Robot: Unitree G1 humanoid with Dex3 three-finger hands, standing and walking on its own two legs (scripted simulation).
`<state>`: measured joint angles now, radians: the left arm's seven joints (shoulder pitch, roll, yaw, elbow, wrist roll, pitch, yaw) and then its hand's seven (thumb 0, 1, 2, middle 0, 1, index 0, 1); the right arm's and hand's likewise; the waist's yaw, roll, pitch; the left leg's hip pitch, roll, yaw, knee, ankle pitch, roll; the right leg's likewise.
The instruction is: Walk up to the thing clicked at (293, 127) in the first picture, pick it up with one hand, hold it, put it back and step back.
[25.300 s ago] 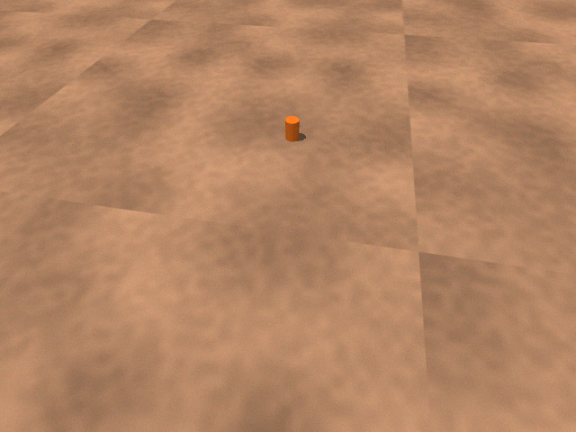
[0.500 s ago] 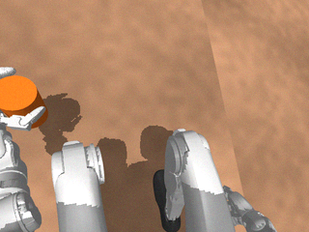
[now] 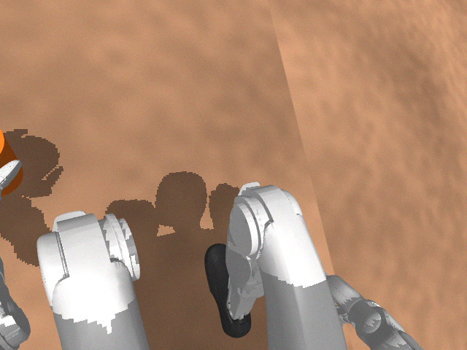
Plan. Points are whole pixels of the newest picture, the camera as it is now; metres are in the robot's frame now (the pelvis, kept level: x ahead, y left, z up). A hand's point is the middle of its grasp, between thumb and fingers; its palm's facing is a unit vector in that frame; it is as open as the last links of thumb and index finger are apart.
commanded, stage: lower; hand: left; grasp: from the side
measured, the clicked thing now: out of the picture +0.42 +0.30 -0.18
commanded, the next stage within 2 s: loosen in 0.68 s
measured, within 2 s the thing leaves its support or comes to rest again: rests again in 1.28 s
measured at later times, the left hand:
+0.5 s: hand out of the picture +0.43 +0.30 -0.18, palm faces +0.45 -0.89 -0.02, open 11.3 cm
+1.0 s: hand out of the picture +0.42 +0.31 -0.19, palm faces +0.45 -0.89 -0.01, open 11.2 cm
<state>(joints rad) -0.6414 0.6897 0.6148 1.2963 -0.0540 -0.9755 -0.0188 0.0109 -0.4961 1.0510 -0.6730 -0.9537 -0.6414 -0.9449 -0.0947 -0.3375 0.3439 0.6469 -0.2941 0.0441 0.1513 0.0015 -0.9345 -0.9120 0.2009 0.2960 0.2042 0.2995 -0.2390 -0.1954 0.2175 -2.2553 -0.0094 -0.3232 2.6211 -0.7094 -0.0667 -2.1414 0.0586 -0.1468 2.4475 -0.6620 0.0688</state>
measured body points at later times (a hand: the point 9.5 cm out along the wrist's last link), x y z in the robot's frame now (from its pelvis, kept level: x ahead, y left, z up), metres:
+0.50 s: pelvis -0.01 +0.01 -0.01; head +0.23 +0.18 +0.33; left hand +0.40 +0.35 -0.17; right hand +0.15 -0.25 -0.05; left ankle +0.07 +0.14 -0.25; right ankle +0.12 -0.13 -0.25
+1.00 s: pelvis -0.01 +0.02 -0.01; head +0.23 +0.20 +0.32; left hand +0.39 +0.35 -0.18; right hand +0.15 -0.24 -0.04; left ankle +0.07 +0.14 -0.25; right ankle +0.12 -0.13 -0.25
